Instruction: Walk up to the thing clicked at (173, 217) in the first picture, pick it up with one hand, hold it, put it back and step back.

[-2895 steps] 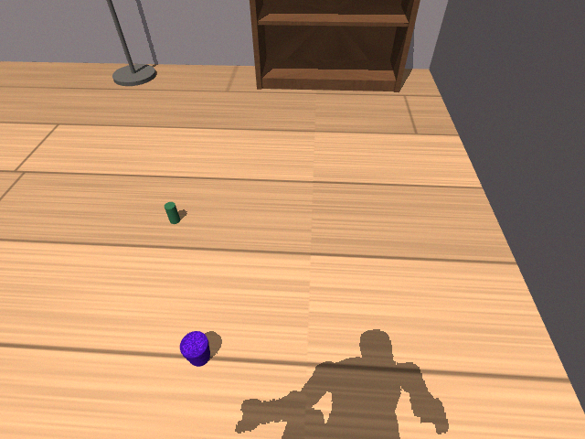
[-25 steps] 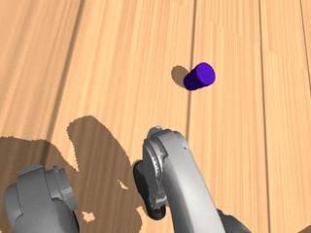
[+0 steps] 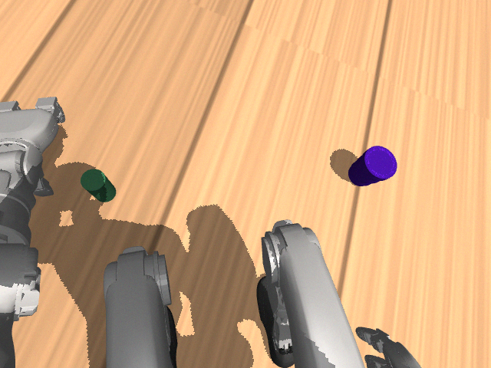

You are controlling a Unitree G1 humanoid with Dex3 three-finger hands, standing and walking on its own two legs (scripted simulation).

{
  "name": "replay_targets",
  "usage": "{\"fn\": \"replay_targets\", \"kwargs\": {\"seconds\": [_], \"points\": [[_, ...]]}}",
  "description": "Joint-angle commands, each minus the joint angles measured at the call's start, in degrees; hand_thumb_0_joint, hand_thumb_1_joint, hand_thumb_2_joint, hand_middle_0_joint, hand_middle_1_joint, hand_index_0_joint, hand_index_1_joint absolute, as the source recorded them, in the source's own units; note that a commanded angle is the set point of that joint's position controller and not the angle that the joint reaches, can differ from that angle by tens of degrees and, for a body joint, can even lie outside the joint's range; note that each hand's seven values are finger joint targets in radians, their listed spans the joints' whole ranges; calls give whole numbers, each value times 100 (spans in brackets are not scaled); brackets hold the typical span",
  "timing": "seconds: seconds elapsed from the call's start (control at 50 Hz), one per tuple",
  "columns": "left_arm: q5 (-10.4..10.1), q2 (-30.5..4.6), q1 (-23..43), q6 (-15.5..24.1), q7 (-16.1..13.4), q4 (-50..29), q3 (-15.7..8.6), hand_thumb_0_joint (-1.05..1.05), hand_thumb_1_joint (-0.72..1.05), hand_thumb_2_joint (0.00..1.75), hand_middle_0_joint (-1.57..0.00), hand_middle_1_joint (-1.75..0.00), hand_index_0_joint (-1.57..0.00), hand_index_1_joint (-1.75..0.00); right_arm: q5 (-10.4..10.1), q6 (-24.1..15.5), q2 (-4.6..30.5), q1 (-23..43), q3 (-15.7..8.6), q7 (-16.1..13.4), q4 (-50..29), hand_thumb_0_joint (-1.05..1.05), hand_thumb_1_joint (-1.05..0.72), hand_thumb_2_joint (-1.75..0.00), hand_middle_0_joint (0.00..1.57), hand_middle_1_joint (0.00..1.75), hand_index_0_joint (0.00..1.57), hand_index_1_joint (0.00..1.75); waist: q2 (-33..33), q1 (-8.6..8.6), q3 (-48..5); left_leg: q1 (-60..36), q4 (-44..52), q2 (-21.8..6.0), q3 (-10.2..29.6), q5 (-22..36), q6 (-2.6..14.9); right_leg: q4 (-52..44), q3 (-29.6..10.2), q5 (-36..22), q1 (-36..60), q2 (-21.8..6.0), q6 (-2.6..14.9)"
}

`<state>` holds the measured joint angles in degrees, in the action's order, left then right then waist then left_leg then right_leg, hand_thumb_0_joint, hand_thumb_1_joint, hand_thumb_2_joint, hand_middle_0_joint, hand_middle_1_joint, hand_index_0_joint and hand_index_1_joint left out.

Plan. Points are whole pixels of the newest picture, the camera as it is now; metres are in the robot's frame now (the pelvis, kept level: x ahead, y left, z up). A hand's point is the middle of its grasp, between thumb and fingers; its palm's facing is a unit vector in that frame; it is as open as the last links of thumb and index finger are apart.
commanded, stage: withdraw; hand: left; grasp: from above
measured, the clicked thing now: (99, 186) +0.50 +0.25 -0.32
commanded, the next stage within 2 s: home in 0.38 s
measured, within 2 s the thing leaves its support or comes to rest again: neither
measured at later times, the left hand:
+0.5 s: hand (55, 168) +0.49 +0.29 -0.18, palm faces -0.40 -0.02 -0.92, open 13.8 cm
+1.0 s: hand (15, 202) +0.38 +0.26 -0.01, palm faces -0.35 -0.50 -0.79, open 8.5 cm
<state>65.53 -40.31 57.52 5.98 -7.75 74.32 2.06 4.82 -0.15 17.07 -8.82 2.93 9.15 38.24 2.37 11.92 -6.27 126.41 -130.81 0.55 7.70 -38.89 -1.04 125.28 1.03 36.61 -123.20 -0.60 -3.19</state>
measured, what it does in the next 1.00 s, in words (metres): rises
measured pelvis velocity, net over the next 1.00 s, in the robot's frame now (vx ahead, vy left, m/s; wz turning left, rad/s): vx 0.01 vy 0.00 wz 0.03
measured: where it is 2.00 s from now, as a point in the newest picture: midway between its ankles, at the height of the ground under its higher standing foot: (223, 354)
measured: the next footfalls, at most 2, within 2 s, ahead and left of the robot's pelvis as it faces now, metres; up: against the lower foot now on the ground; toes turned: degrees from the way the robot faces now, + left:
none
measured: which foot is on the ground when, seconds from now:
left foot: down 0.00-1.00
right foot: down 0.00-1.00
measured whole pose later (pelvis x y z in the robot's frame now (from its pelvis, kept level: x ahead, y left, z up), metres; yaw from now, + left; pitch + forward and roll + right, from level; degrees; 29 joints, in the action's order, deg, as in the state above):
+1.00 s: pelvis +0.01 +0.00 +0.10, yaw +2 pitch +34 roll -6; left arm 37.7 -29.4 25.0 -3.3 -1.0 35.5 -1.3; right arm -0.4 3.4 16.1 -9.3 -1.3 3.5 34.5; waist 2.7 5.5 -11.1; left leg 109.2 -113.2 -0.4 5.9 -38.2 -0.6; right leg 108.4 0.9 35.8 -106.6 -1.3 -3.3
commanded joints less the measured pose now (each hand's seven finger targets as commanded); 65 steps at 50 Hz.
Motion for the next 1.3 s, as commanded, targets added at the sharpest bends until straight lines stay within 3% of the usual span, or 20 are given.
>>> {"fn": "replay_targets", "kwargs": {"seconds": [0.0, 0.1, 0.2, 0.3, 0.36, 0.42, 0.44, 0.46, 0.52, 0.54, 0.6, 0.64, 0.7, 0.76, 0.82, 0.84, 0.98, 1.02, 1.08, 1.28], "points": [[-38, -1107, 1829, 298, -8, -562, -105, 0, -51, 101, -12, -98, -11, -100, 10, 111, 1355, -1236, -348, -317, -140, 0, -91, -90, 20, 30, 20, 30, 476, 439, -2782, -1976, 1443, 116, -571, 579, 288, -1547, 546, -525, 1966, 178, 567], [263, -1511, 1936, 549, -368, 23, -220, 0, -49, 99, -14, -96, -12, -97, 91, 101, 1259, -1063, -146, -438, -131, 0, -91, -90, 20, 30, 20, 30, 778, 314, -2875, -1928, 1469, 111, -633, 353, 282, -1406, 479, -278, 1881, 217, 552], [550, -1652, 2267, 735, -895, 420, -286, 0, -49, 98, -13, -96, -12, -97, 201, 12, 1322, -1079, -27, -440, -75, 0, -91, -90, 20, 30, 20, 30, 1083, 462, -2940, -1964, 1332, 122, -594, 273, 251, -1173, 546, -209, 1576, 229, 553], [728, -2222, 2633, 794, -1367, 137, -712, 0, -50, 98, -12, -97, -12, -98, 322, -100, 1416, -1222, -61, -392, -55, 0, -91, -90, 20, 30, 20, 30, 1620, 403, -3584, -2324, 1133, 121, -581, 533, 207, -882, 655, -527, 1519, 209, 547], [743, -2226, 2602, 698, -1533, -73, -821, 0, -51, 98, -12, -97, -12, -97, 354, -165, 1412, -1255, -130, -375, -11, 0, -91, -90, 20, 30, 20, 30, 2025, 377, -3703, -2607, 1222, 112, -569, 449, 167, -761, 743, -511, 1262, 191, 577], [646, -2177, 2733, 587, -1489, -766, -843, 0, -51, 98, -11, -97, -10, -97, 308, -210, 1407, -1422, -244, -352, 30, 0, -91, -90, 20, 30, 20, 30, 2317, 368, -4377, -2915, 1191, 97, -626, 739, 155, -755, 700, -815, 1519, 163, 581], [606, -2183, 2683, 518, -1445, -904, -854, 0, -43, 90, -19, -89, -18, -89, 263, -202, 1427, -1485, -312, -350, 53, 0, -88, -89, 20, 30, 20, 30, 2335, 335, -4534, -3014, 1238, 97, -617, 802, 159, -770, 703, -875, 1552, 156, 586], [528, -2062, 2480, 422, -1378, -874, -839, 0, -47, 94, -14, -95, -14, -95, 217, -193, 1423, -1547, -374, -337, 83, 0, -91, -90, 20, 30, 20, 30, 2353, 285, -4518, -3155, 1312, 90, -623, 918, 141, -796, 696, -967, 1539, 138, 593], [327, -1715, 2400, 222, -1133, -613, -644, 0, -36, 87, -24, -85, -21, -85, 143, -136, 1406, -1669, -431, -350, 216, 0, -88, -89, 20, 30, 20, 30, 1890, 466, -4167, -3003, 1324, 72, -529, 968, 176, -880, 745, -1051, 1414, 153, 576], [261, -1557, 2252, 189, -1033, -729, -546, 0, -28, 91, -25, -77, -22, -77, 126, -112, 1341, -1706, -425, -334, 201, 0, -88, -89, 20, 30, 20, 30, 1926, 434, -4163, -2932, 1369, 88, -562, 1044, 178, -941, 735, -1095, 1581, 166, 583], [52, -1643, 1696, 45, -725, -983, -662, 0, -9, 85, -22, -56, -21, -58, 27, -21, 1310, -1692, -503, -336, 89, 0, -89, -90, 20, 30, 20, 30, 1747, 99, -4431, -3066, 1550, 100, -586, 1217, 201, -1087, 674, -1174, 1938, 155, 580], [-167, -1420, 1304, -54, -500, -1185, -681, 0, 7, 81, -21, -48, -19, -49, -55, 59, 1286, -1691, -572, -329, -18, 0, -89, -90, 20, 30, 20, 30, 1542, 25, -4361, -3132, 1735, 96, -580, 1288, 213, -1270, 636, -1236, 2168, 142, 563], [-702, -1448, 723, -154, -191, -2158, -909, 0, 31, 79, -19, -37, -18, -38, -211, 163, 1292, -1582, -696, -344, -287, 0, -90, -90, 20, 30, 20, 30, 1390, -269, -4555, -3374, 2076, 95, -503, 1264, 226, -1566, 591, -1154, 2472, 122, 564], [-1421, -1022, -205, -335, 106, -3004, -913, 0, 55, 75, -18, -27, -17, -27, -341, 239, 1194, -1319, -734, -360, -498, 0, -90, -90, 20, 30, 20, 30, 1046, -374, -4346, -3470, 2464, 84, -409, 1151, 247, -1937, 541, -1088, 2811, 119, 543], [-2082, -734, -842, -540, 336, -3883, -943, 0, 79, 88, -20, -30, -20, -30, -416, 275, 1125, -1071, -792, -452, -644, 0, -90, -90, 20, 30, 20, 30, 887, -469, -4141, -3795, 2812, 38, -349, 1011, 255, -2326, 461, -1017, 3020, 100, 525], [-2270, -484, -1130, -595, 410, -4179, -786, 0, 87, 90, -20, -30, -20, -30, -439, 272, 1042, -938, -792, -478, -696, 0, -90, -90, 20, 30, 20, 30, 902, -473, -4105, -3896, 2997, 0, -312, 983, 242, -2385, 463, -1013, 3142, 107, 510], [-3369, 152, -2177, -962, 457, -5710, -669, 0, 90, 90, -20, -30, -20, -30, -586, 85, 856, -490, -796, -752, -886, 0, -90, -90, 20, 30, 20, 30, 857, -573, -3551, -4870, 4057, -121, -212, 412, 195, -3295, 367, -647, 3691, 79, 477], [-3635, 329, -2480, -1054, 415, -6142, -601, 0, 90, 90, -20, -30, -20, -30, -609, -29, 788, -389, -790, -843, -950, 0, -90, -90, 20, 30, 20, 30, 867, -593, -3719, -5259, 4242, -118, -281, 550, 182, -3577, 319, -743, 4048, 80, 473], [-4125, 707, -3287, -1268, 368, -6134, -505, 0, 90, 90, -20, -30, -20, -30, -650, -224, 715, -178, -729, -978, -955, 0, -90, -90, 20, 30, 20, 30, 609, -580, -3110, -5418, 4647, -115, -277, 433, 187, -4030, 266, -632, 4405, 52, 446], [-5586, 1261, -5052, -1921, 199, -7239, -623, 0, 90, 90, -20, -30, -20, -30, -736, -669, 428, 203, -558, -1304, -1277, 0, -90, -90, 20, 30, 20, 30, 364, -678, -2529, -6663, 5881, -107, -345, 581, 190, -5539, 78, -689, 6068, 67, 409]]}}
